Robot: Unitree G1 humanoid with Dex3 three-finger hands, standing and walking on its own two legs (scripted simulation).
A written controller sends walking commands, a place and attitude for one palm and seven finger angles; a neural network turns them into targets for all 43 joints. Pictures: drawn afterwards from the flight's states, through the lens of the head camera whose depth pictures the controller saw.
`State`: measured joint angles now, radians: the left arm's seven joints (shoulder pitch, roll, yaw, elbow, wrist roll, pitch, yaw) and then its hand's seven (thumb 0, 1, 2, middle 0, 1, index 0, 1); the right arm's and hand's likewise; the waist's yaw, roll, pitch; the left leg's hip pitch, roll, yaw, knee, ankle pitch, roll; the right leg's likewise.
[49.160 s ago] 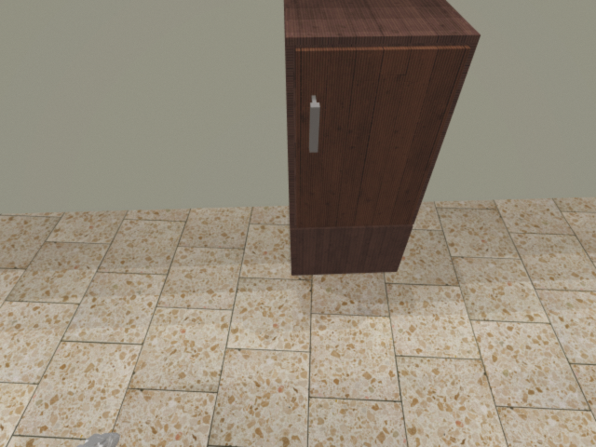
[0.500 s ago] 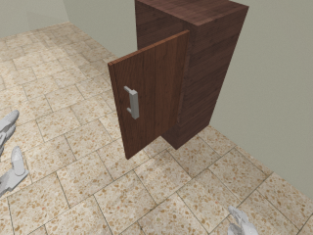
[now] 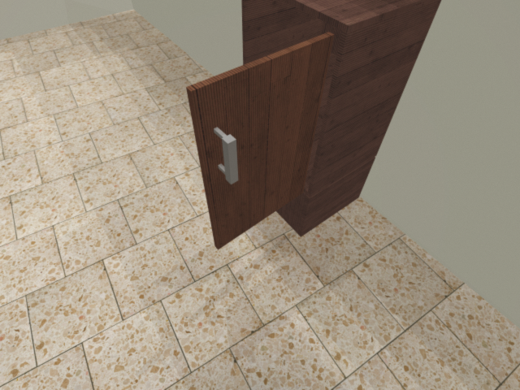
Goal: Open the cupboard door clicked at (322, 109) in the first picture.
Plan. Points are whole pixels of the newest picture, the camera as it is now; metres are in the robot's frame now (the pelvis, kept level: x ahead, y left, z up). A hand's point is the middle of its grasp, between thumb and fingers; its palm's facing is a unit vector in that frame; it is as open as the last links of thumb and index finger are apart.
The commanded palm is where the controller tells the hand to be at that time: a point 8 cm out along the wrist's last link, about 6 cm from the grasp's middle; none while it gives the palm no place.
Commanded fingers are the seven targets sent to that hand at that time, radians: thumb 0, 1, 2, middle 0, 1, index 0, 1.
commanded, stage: let the arm hang, fingers relaxed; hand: left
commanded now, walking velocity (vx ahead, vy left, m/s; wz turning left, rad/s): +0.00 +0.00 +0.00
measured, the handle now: (225, 155) +0.59 +0.12 -0.03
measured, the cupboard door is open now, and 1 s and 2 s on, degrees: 92 92 92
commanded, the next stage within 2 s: look to check the result in 0.58 s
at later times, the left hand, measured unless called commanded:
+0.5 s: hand out of the picture +0.01 +0.16 -0.18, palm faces +0.03 -0.98 -0.18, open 7.3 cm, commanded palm none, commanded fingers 0.00 0.90 0.90 -0.20 -0.30 -0.20 -0.30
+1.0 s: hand out of the picture +0.00 +0.16 -0.17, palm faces +0.04 -0.98 -0.19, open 7.4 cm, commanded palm none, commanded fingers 0.00 0.90 0.90 -0.20 -0.30 -0.20 -0.30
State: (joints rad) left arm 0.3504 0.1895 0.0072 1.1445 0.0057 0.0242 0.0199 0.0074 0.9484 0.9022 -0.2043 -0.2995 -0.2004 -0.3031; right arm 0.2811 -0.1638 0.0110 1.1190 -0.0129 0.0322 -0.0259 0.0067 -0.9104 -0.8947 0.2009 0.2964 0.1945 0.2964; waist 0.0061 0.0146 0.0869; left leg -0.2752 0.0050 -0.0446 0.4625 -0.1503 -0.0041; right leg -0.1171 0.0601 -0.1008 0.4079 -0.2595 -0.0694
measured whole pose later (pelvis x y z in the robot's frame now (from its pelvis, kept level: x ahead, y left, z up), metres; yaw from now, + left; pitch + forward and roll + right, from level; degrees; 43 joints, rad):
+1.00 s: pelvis +0.03 -0.01 +0.00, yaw -1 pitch -2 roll +0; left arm 0.30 0.13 0.01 1.15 0.00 0.00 0.03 0.01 0.91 0.90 -0.20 -0.30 -0.20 -0.30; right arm 0.25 -0.15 0.00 1.15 -0.01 0.01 -0.04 0.00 -0.91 -0.89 0.20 0.30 0.19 0.30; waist 0.00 0.02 0.07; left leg -0.22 0.00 -0.03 0.43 -0.18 -0.01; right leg -0.07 0.06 -0.08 0.39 -0.29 -0.08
